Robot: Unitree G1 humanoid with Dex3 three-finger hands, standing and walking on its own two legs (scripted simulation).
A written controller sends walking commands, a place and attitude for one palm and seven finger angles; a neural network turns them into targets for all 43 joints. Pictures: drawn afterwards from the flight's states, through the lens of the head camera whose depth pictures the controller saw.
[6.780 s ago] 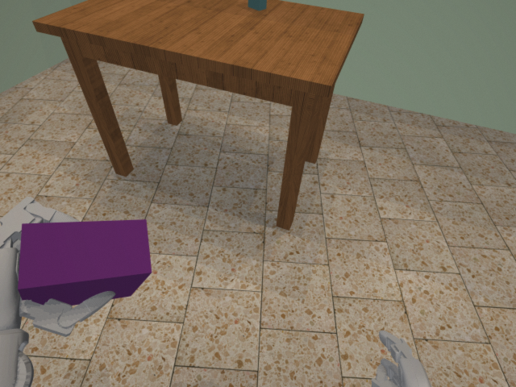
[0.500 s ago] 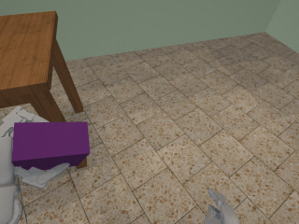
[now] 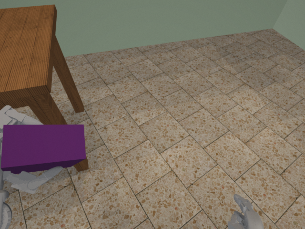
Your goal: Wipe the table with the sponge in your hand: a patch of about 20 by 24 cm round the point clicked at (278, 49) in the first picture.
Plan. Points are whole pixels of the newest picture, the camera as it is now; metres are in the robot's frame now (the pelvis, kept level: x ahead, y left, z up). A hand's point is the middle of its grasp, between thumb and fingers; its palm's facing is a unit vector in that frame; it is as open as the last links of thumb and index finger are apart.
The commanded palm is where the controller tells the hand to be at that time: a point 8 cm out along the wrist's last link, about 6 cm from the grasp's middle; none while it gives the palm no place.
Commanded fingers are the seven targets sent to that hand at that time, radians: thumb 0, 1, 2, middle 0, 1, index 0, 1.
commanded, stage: take the last steps up to it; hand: left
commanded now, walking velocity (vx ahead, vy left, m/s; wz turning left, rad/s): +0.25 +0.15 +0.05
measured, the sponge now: (55, 149) +0.24 +0.21 +0.15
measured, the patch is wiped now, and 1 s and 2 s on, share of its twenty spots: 0.00 0.00 0.00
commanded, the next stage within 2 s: come to a stop and stand still in 0.76 s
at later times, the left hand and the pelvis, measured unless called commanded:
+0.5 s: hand (46, 125) +0.28 +0.24 +0.17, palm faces +0.33 -0.79 -0.52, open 10.7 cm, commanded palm +0.21 +0.29 +0.19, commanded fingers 0.00 0.10 1.30 -1.20 -1.60 -1.20 -1.60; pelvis +0.06 +0.01 +0.02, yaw +3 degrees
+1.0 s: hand (22, 94) +0.34 +0.30 +0.19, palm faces +0.38 -0.76 -0.53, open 10.7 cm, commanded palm +0.29 +0.35 +0.19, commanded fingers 0.00 0.10 1.30 -1.20 -1.60 -1.20 -1.60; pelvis +0.13 +0.07 +0.00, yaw +1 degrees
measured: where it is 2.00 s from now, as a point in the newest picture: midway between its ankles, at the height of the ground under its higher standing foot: outside the picture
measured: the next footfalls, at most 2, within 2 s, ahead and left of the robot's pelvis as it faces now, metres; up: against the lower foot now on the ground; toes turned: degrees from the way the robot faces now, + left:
right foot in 0.16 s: +0.08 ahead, -0.09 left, +0.00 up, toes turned -10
left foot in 0.62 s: +0.17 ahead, +0.17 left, +0.00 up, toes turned +12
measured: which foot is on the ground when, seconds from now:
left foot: down 0.00-0.18, up 0.20-0.60, down 0.62-1.00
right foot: up 0.00-0.14, down 0.16-0.62, up 0.64-0.98, down 1.00-1.00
